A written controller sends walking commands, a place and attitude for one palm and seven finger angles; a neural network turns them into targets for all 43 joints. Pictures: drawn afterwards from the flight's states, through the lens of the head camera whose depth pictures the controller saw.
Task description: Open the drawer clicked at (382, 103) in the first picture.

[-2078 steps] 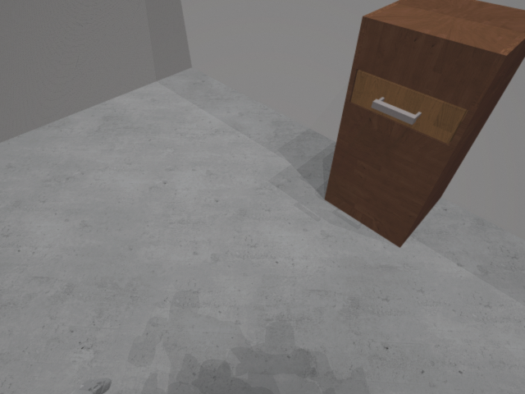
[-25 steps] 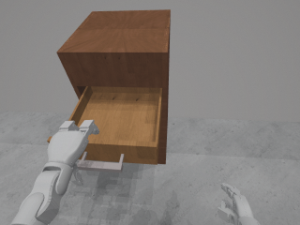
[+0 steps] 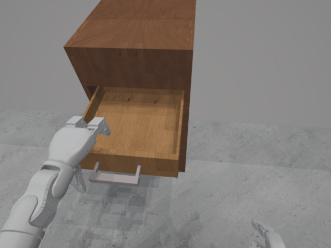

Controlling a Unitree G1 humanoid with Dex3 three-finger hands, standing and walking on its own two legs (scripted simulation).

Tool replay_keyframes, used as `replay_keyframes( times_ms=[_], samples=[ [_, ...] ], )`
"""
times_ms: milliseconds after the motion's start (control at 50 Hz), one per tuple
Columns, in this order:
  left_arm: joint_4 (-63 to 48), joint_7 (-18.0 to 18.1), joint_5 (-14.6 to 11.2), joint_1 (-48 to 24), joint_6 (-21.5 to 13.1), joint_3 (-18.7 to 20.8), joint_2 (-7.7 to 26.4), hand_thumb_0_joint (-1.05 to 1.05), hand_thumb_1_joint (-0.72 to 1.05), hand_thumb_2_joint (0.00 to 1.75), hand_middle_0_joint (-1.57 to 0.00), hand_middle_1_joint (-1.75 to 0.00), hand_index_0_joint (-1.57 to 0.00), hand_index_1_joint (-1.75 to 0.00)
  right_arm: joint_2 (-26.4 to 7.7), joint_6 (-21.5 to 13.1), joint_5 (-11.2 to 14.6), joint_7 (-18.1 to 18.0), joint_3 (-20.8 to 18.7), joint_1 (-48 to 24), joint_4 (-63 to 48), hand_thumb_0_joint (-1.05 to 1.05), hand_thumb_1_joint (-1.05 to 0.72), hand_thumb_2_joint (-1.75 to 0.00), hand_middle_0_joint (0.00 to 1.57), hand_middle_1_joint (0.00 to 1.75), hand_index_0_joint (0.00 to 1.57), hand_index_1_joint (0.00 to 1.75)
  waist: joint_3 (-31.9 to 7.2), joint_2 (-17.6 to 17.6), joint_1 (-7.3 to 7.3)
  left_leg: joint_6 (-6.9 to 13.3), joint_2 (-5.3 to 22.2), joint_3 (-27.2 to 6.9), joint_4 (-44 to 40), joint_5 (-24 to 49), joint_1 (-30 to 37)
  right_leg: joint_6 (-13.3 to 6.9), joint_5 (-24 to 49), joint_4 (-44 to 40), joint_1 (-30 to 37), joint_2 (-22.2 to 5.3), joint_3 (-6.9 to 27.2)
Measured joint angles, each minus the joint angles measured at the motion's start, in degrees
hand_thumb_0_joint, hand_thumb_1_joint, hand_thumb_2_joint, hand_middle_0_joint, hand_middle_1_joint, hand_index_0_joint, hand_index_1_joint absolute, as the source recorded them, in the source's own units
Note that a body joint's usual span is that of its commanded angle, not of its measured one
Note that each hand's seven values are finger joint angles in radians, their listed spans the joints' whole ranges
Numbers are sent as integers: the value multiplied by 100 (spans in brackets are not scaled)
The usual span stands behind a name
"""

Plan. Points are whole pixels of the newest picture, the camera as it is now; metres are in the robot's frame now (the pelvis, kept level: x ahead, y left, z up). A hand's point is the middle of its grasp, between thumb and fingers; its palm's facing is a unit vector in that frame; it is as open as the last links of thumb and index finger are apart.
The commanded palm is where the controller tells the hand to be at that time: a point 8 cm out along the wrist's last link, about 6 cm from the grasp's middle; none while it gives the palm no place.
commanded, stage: raise the hand with hooked fingers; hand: left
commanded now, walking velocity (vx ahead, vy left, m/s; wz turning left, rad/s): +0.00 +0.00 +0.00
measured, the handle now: (116, 173) +0.34 +0.21 -0.12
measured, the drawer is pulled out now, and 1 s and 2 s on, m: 0.30 0.30 0.25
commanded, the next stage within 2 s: move the hooked fingers above the handle in 0.08 s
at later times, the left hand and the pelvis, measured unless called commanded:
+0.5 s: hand (93, 151) +0.32 +0.23 +0.03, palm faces -0.06 -0.07 -1.00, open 13.9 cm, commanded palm +0.32 +0.24 +0.08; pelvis +0.00 -0.02 -0.01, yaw +0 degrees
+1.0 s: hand (101, 145) +0.38 +0.25 -0.03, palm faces -0.05 -0.04 -1.00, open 13.9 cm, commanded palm +0.37 +0.24 +0.02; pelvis +0.00 +0.00 -0.03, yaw -1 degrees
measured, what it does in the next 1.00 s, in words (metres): stands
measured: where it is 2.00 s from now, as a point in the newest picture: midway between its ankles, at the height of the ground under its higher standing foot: outside the picture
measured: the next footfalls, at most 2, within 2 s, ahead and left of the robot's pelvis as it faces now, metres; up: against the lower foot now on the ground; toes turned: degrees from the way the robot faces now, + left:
none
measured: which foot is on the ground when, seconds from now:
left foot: down 0.00-1.00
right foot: down 0.00-1.00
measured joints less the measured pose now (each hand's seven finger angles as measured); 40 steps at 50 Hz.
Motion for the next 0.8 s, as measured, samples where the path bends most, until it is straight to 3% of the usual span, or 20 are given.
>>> replay_keyframes(
  times_ms=[100, 180, 240, 360, 520, 660, 800],
  samples=[
    [131, 275, -14, -148, 261, 118, -1, 0, -49, 30, -32, -120, -32, -120, -36, 22, 57, 37, -46, -82, 81, 1, -90, -90, 20, 30, 20, 30, -61, 41, 2, -32, 23, -22, 58, -25, -96, -24, -37, 74, -100, 23, -23],
    [264, 183, -61, -163, 596, 68, -51, 0, -49, 30, -31, -120, -32, -120, -30, 43, 107, 63, -19, -158, 46, 1, -90, -90, 20, 30, 20, 30, -137, 97, -21, -55, 46, -13, 27, -25, -75, -46, -45, 74, -101, 47, -12],
    [321, 31, -80, -108, 646, -62, -105, 0, -49, 30, -31, -120, -31, -120, -12, 38, 120, 48, 18, -195, -3, 1, -90, -90, 20, 30, 20, 30, -191, 114, -34, -70, 65, -10, 10, -32, -38, -62, -58, 75, -76, 66, -9],
    [839, -42, 61, -293, 264, -138, -124, 0, -49, 30, -31, -120, -32, -120, 55, -2, 110, -46, 99, -293, -34, 1, -90, -90, 20, 30, 20, 30, -164, -14, -42, -123, 119, -25, 106, -71, -122, -121, -111, 202, -176, 120, -27],
    [1641, 408, 318, -934, -97, 77, -17, 0, -49, 30, -32, -120, -32, -120, 45, -101, 58, -120, -9, -218, 84, 1, -90, -90, 20, 30, 20, 30, -211, -115, -77, -170, 170, -103, 522, -203, -677, -173, -221, 542, -677, 173, -112],
    [2527, 499, 395, -1450, -15, 49, -81, 0, -49, 30, -31, -120, -31, -120, -22, -50, 59, -80, -107, 0, 215, 1, -90, -90, 20, 30, 20, 30, -397, -97, -228, -142, 169, -71, 887, -359, -1186, -146, -352, 880, -1185, 175, -85],
    [2917, 742, 601, -1588, -460, 194, -132, 0, -49, 30, -32, -120, -32, -120, -10, 21, -28, -94, -189, 281, 255, 1, -90, -90, 20, 30, 20, 30, -515, -168, -443, -92, 172, 5, 1250, -535, -1612, -101, -486, 1211, -1619, 179, -15]
  ],
)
